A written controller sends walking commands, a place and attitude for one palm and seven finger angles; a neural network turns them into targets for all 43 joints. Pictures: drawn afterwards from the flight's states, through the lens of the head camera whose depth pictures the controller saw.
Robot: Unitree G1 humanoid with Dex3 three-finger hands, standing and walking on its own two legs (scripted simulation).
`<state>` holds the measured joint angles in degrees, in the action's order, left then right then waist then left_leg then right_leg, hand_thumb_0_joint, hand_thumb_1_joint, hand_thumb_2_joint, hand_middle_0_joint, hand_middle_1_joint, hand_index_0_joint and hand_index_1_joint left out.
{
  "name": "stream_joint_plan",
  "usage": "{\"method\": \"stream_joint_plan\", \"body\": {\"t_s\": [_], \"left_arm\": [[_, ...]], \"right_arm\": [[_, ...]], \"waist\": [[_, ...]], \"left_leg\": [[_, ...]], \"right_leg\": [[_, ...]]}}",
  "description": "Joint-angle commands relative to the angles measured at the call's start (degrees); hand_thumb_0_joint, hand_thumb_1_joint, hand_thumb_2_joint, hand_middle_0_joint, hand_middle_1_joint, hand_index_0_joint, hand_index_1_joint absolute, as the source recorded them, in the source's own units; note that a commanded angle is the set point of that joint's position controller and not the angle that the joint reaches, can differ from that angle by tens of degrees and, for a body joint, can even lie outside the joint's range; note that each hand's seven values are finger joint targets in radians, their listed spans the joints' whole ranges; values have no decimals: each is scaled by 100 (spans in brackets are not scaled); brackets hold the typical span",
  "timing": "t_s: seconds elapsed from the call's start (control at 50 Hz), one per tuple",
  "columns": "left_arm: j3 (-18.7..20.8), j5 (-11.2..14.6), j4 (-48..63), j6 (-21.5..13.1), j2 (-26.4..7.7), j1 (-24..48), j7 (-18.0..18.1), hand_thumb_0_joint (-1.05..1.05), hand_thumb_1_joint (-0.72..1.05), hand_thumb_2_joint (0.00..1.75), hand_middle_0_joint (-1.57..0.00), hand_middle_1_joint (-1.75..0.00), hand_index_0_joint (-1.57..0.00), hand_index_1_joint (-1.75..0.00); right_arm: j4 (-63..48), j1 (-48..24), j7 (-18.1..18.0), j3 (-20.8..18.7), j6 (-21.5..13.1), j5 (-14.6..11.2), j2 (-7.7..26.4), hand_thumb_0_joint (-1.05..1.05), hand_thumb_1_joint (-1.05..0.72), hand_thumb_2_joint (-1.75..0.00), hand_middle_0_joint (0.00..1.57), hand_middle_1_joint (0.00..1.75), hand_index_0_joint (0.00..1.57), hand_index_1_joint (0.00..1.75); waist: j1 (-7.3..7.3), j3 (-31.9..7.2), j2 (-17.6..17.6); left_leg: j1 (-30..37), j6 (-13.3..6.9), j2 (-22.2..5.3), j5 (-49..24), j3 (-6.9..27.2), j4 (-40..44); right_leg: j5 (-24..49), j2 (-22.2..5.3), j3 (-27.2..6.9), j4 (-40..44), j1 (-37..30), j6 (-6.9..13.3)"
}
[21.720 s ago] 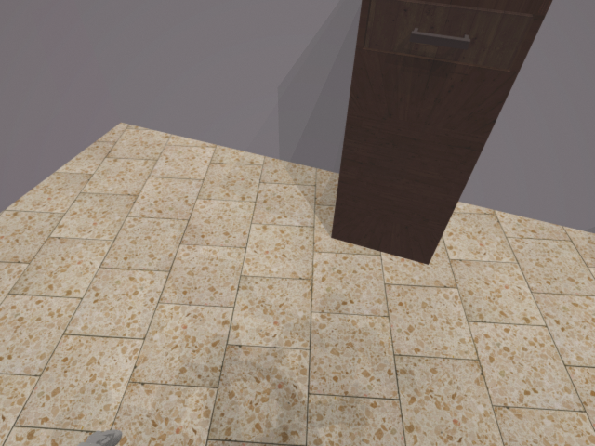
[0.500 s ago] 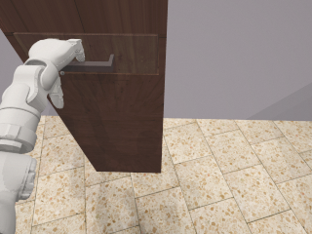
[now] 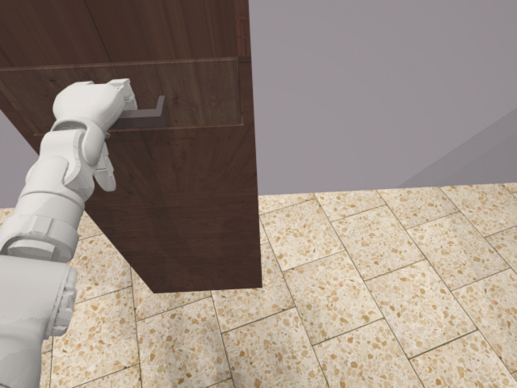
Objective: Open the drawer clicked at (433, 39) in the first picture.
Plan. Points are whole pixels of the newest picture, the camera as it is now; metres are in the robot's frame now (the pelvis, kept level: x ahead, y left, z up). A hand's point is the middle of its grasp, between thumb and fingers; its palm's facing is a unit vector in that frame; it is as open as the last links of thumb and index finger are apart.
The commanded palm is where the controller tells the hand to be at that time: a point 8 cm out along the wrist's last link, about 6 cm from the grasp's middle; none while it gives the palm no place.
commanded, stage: lower the fingers behind the handle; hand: left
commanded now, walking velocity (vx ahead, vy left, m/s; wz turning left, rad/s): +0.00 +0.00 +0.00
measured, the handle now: (121, 111) +0.52 +0.23 +0.15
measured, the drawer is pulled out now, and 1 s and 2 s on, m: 0.00 0.00 0.00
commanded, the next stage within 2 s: close the thumb around the handle in 0.86 s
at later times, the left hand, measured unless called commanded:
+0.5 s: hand (114, 143) +0.47 +0.24 +0.12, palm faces -0.01 -0.01 -1.00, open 13.7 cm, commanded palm +0.45 +0.25 +0.17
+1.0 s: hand (113, 143) +0.47 +0.24 +0.12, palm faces +0.00 -0.01 -1.00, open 13.8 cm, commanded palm +0.45 +0.25 +0.17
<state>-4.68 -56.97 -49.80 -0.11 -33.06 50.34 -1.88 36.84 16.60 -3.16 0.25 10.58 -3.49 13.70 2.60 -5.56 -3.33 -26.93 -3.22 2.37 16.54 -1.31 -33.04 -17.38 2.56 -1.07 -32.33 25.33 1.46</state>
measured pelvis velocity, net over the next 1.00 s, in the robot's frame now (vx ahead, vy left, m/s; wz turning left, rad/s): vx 0.01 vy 0.00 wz -0.01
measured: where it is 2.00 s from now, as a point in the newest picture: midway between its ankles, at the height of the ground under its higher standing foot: outside the picture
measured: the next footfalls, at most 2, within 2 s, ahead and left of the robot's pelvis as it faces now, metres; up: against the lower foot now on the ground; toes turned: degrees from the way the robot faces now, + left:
none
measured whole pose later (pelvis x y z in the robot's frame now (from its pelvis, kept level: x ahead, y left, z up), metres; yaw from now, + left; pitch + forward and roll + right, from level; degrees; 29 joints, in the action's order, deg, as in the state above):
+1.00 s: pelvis +0.01 +0.00 +0.00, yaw +0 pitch +12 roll -1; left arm -3.3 -57.5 -48.0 -3.4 -33.1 46.8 2.8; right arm 36.8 16.9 -3.2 -1.8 10.7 -3.0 15.6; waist 2.7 -6.5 -2.7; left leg -29.8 -3.1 1.9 18.3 -1.3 -36.0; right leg -18.7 3.0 -1.0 -34.5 27.9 1.6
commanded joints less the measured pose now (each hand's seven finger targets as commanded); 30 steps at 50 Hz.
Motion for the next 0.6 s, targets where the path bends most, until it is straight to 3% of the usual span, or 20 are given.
{"method": "stream_joint_plan", "body": {"t_s": [0.0, 0.04, 0.08, 0.14, 0.18, 0.26, 0.32, 0.38, 0.42, 0.44, 0.46, 0.5, 0.58], "left_arm": [[430, 34, 1267, -369, -1453, 2620, 127, 0, -50, 30, -30, -120, -30, -120], [445, 81, 1217, -463, -1400, 2534, 172, 0, -50, 30, -30, -120, -30, -120], [674, 94, 1198, -546, -1674, 2598, 274, 0, -50, 30, -30, -120, -30, -120], [500, 70, 1361, -592, -1388, 2692, 474, 0, -50, 30, -30, -120, -30, -120], [559, 56, 1503, -608, -1441, 2834, 624, 0, -50, 30, -30, -120, -30, -120], [748, 10, 1072, -376, -1627, 2532, 790, 0, -50, 30, -30, -120, -30, -120], [650, -39, 913, -214, -1601, 2443, 773, 0, -50, 30, -30, -120, -30, -120], [531, -58, 1032, -211, -1483, 2426, 697, 0, -50, 30, -30, -120, -30, -120], [653, -78, 708, -141, -1588, 1910, 631, 0, -50, 30, -30, -120, -30, -120], [536, -83, 668, -131, -1471, 1967, 594, 0, -50, 30, -30, -120, -30, -120], [555, -27, 808, -177, -1439, 1985, 556, 0, -50, 30, -30, -120, -30, -120], [792, -44, 876, -232, -1755, 1879, 540, 0, -50, 30, -30, -120, -30, -120], [759, -3, 956, -352, -1694, 1779, 469, 0, -50, 30, -30, -120, -30, -120]], "right_arm": [[-552, 199, -117, -427, -203, 57, 946, 0, -90, -90, 20, 30, 20, 30], [-534, 229, -107, -421, -215, 66, 935, 0, -90, -90, 20, 30, 20, 30], [-497, 248, -108, -424, -220, 66, 968, 0, -90, -90, 20, 30, 20, 30], [-495, 262, -65, -460, -257, 87, 935, 0, -90, -90, 20, 30, 20, 30], [-450, 324, -29, -504, -279, 111, 957, 0, -90, -90, 20, 30, 20, 30], [-405, 369, -22, -500, -262, 136, 1008, 0, -90, -90, 20, 30, 20, 30], [-407, 343, -30, -487, -233, 100, 1036, 0, -90, -90, 20, 30, 20, 30], [-428, 349, -27, -509, -213, 102, 1014, 0, -90, -90, 20, 30, 20, 30], [-459, 329, -44, -475, -163, 91, 1034, 0, -90, -90, 20, 30, 20, 30], [-460, 315, -46, -461, -150, 82, 1029, 0, -90, -90, 20, 30, 20, 30], [-483, 306, -45, -472, -150, 90, 1026, 0, -90, -90, 20, 30, 20, 30], [-523, 286, -72, -473, -141, 89, 1023, 0, -90, -90, 20, 30, 20, 30], [-565, 253, -87, -463, -127, 80, 993, 0, -90, -90, 20, 30, 20, 30]], "waist": [[104, -1944, 104], [74, -1855, 53], [70, -1893, 150], [87, -1976, -52], [101, -2229, -186], [79, -2310, 116], [107, -2184, 239], [126, -2324, 54], [46, -2085, 215], [100, -1906, 304], [71, -1994, 294], [4, -2093, 288], [3, -2025, 218]], "left_leg": [[1409, -33, -148, -2093, 203, 74], [1370, -8, -148, -2061, 226, 65], [1202, -6, -140, -1981, 218, 39], [1259, 16, -138, -2149, 227, -33], [1404, 30, -151, -2317, 245, -109], [1089, 13, -125, -2315, 169, -143], [925, -2, -123, -2147, 124, -120], [1078, -15, -121, -2315, 98, -171], [856, -18, -107, -2238, 61, -149], [786, -15, -122, -2154, 74, -122], [839, -26, -113, -2252, 52, -128], [812, -42, -99, -2194, 41, -125], [808, -38, -109, -2263, 26, -135]], "right_leg": [[1596, -37, 46, 299, -475, 67], [1493, -24, 64, 278, -361, 84], [1513, -26, 45, 237, -425, 81], [1555, -10, 75, 148, -275, 104], [1597, 6, 62, 104, -230, 104], [1853, -11, 44, 71, -533, 87], [1902, -26, 31, 83, -557, 51], [2042, -21, 2, 83, -588, 50], [2088, -20, 13, 89, -646, 44], [2036, -24, 40, 93, -572, 41], [2123, -29, 7, 120, -671, 50], [2176, -35, -31, 99, -827, 38], [2258, -39, -43, 93, -811, 30]]}}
